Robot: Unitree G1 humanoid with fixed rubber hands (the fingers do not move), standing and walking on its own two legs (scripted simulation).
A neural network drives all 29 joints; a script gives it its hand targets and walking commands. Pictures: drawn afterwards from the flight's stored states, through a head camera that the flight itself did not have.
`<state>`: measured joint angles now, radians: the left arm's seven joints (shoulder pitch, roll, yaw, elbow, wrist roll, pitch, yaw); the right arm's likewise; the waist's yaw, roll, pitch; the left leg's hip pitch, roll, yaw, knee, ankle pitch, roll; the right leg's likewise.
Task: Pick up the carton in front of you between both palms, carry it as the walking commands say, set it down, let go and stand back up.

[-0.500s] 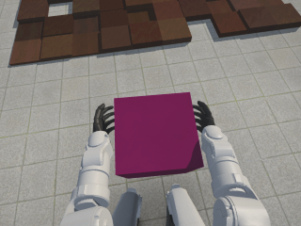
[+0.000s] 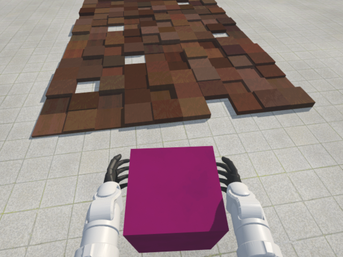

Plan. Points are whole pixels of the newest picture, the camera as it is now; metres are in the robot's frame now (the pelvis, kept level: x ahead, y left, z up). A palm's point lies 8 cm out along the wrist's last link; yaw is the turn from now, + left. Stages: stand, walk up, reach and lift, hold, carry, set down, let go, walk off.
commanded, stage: reach and lift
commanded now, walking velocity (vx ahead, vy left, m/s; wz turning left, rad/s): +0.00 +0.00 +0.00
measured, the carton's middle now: (173, 202) +0.28 +0.00 -0.08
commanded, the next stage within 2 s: hold in 1.10 s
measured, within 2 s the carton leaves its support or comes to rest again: neither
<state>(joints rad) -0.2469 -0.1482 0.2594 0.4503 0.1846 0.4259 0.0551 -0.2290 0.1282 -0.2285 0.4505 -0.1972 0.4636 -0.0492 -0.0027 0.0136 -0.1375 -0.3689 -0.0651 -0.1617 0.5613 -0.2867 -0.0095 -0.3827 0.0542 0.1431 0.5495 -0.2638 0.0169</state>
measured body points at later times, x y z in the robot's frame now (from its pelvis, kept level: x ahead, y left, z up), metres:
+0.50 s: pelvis -0.02 +0.00 +0.01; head -0.05 -0.01 +0.46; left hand +0.30 +0.15 +0.03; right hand +0.29 -0.15 +0.02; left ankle +0.00 +0.13 -0.73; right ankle +0.01 -0.13 -0.73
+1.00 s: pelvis +0.00 +0.00 +0.01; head -0.04 +0.00 +0.46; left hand +0.30 +0.15 +0.05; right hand +0.29 -0.15 +0.03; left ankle +0.00 +0.13 -0.73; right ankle +0.01 -0.13 -0.73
